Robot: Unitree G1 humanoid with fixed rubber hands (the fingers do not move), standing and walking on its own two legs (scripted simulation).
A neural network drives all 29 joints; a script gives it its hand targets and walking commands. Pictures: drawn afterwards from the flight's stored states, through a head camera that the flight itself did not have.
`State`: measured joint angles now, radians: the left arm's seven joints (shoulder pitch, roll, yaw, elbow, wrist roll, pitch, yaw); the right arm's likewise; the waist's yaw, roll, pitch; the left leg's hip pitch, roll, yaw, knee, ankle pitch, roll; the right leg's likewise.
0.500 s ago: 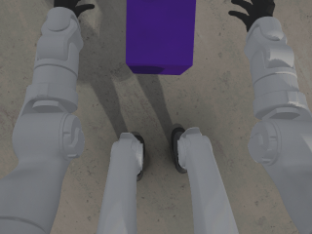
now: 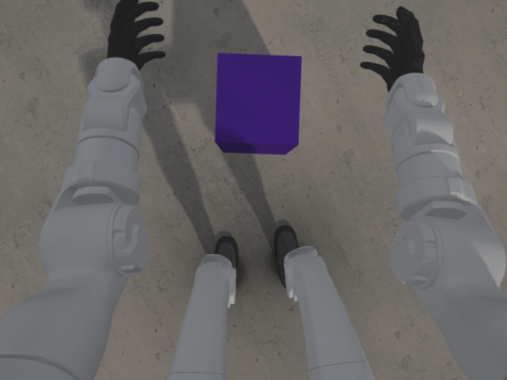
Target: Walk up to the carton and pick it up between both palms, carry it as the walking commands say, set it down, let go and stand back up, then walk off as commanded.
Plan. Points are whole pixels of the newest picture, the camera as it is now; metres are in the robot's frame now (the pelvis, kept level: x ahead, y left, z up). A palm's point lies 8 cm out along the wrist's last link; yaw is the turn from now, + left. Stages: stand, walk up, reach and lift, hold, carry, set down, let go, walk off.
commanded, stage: let go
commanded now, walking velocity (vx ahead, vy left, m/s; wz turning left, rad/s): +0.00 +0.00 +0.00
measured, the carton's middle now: (256, 111) +0.56 -0.02 -0.54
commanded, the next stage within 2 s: stand in 1.32 s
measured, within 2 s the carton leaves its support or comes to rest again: neither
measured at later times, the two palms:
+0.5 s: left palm (87, 156) +0.40 +0.19 -0.03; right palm (468, 161) +0.37 -0.24 -0.03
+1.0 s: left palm (13, 329) +0.24 +0.23 +0.04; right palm out of the picture +0.23 -0.23 +0.04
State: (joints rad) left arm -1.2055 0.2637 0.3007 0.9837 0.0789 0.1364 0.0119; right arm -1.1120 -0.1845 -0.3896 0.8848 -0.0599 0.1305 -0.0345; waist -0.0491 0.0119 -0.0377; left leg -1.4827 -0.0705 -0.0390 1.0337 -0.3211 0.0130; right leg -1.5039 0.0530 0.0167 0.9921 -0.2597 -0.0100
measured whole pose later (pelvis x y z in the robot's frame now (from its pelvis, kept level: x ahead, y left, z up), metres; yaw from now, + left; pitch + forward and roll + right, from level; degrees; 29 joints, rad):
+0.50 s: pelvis +0.05 -0.01 +0.07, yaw +0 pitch +29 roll +1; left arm -0.42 0.17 0.18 0.62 0.07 0.09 0.01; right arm -0.37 -0.19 -0.19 0.59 -0.04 0.07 0.07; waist -0.04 -0.01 -0.04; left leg -0.93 -0.06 -0.04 0.72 -0.29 0.01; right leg -0.97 0.05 0.04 0.71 -0.25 -0.02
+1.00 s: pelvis +0.08 +0.00 +0.11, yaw -1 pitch +0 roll +0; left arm 0.23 0.21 0.04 0.45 0.00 0.07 -0.06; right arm 0.24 -0.22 -0.04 0.43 0.00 0.08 0.08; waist 0.00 0.01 0.07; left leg -0.15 -0.05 -0.05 0.44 -0.27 0.03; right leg -0.20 0.05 0.06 0.44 -0.23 -0.02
